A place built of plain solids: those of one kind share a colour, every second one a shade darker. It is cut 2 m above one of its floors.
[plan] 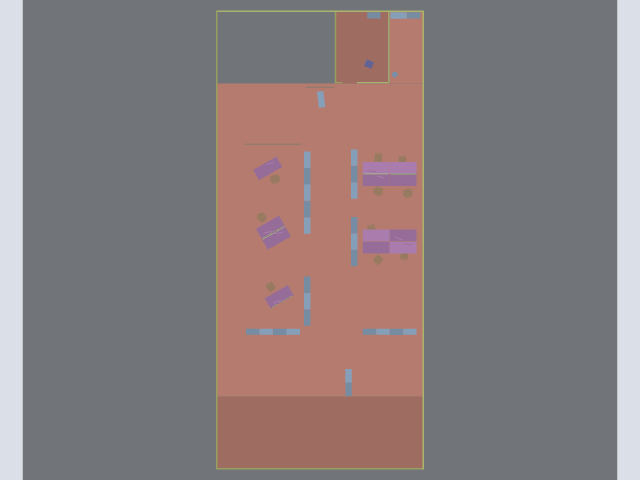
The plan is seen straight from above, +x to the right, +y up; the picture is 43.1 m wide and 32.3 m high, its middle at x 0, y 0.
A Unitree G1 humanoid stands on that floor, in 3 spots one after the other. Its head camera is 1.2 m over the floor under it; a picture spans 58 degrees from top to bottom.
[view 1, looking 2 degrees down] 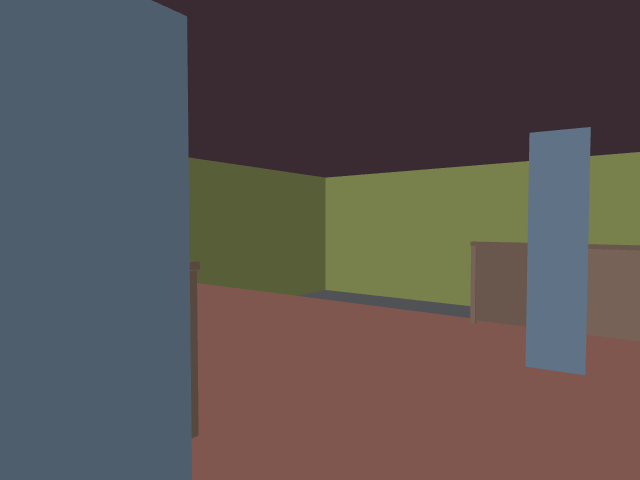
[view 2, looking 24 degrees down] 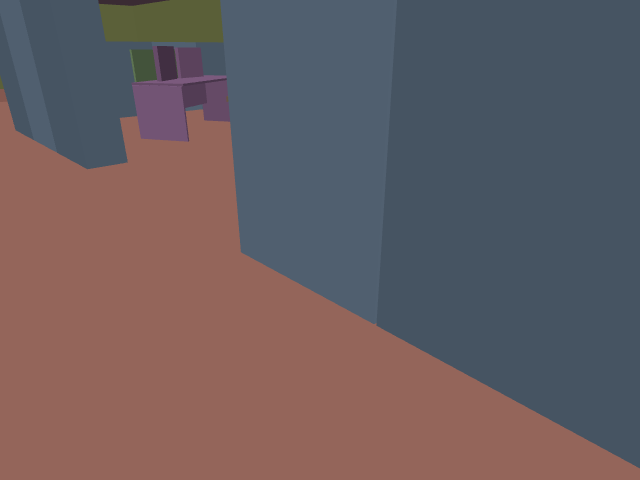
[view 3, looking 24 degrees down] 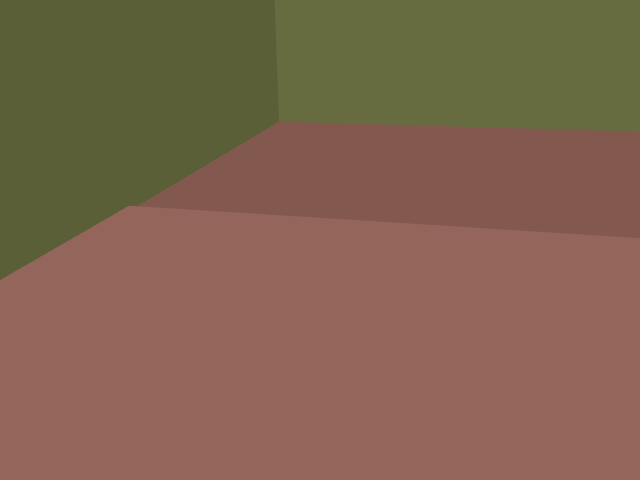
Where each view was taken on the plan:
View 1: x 0.72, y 4.95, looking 127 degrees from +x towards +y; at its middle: wall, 12.67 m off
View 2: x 0.73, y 2.56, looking -134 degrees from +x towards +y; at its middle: cabinet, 2.16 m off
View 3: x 4.75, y -7.47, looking -80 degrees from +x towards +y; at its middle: floor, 2.95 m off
